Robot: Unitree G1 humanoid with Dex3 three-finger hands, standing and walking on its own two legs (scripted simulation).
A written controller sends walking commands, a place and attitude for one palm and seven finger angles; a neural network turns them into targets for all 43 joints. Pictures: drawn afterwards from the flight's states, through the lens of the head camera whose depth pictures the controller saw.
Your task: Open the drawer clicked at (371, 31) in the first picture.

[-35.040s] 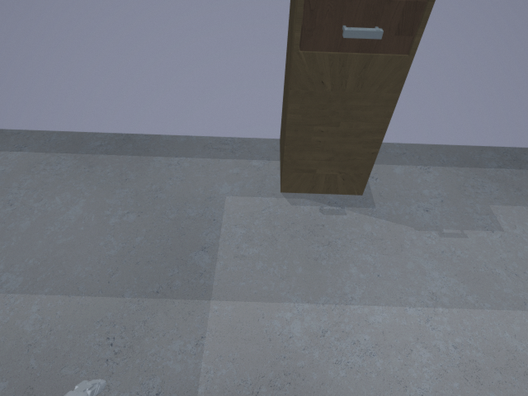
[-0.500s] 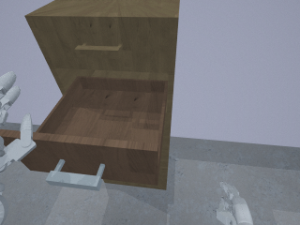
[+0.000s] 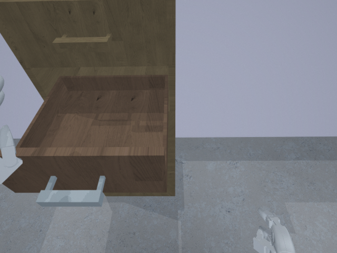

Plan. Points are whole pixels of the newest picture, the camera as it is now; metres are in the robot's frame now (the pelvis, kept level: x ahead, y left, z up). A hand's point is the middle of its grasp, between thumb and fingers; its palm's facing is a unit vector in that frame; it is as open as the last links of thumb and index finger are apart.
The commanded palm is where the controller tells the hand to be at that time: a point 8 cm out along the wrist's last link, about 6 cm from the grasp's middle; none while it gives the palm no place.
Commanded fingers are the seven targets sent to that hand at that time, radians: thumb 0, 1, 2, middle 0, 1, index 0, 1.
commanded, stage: step back with the hand held close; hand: left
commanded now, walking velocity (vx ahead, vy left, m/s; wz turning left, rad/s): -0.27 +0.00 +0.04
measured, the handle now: (74, 189) +0.24 +0.22 +0.06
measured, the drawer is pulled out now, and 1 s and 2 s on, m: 0.30 0.30 0.30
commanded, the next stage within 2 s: stop stepping back and stand still in 0.76 s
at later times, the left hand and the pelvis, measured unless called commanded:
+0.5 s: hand out of the picture +0.09 +0.23 +0.25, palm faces +0.56 -0.76 -0.34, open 7.4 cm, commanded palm +0.03 +0.29 +0.25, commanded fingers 0.00 0.90 0.90 -0.20 -0.30 -0.20 -0.30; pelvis -0.09 +0.00 -0.02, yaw +3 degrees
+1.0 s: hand out of the picture -0.02 +0.17 +0.25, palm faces +0.36 -0.76 -0.53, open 7.4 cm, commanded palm -0.09 +0.24 +0.25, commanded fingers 0.00 0.90 0.90 -0.20 -0.30 -0.20 -0.30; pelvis -0.23 -0.04 -0.01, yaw -2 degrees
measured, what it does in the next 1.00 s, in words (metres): walks backwards: left foot, then right foot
